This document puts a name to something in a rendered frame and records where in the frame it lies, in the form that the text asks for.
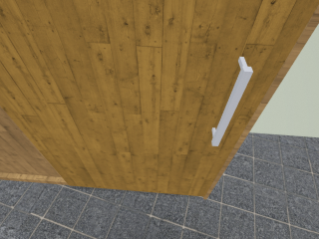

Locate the handle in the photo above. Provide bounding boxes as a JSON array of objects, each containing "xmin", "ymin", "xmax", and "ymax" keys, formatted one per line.
[{"xmin": 211, "ymin": 57, "xmax": 253, "ymax": 146}]

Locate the wardrobe door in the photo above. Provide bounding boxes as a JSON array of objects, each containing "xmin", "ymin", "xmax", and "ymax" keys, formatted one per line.
[
  {"xmin": 0, "ymin": 0, "xmax": 319, "ymax": 197},
  {"xmin": 0, "ymin": 107, "xmax": 62, "ymax": 177}
]

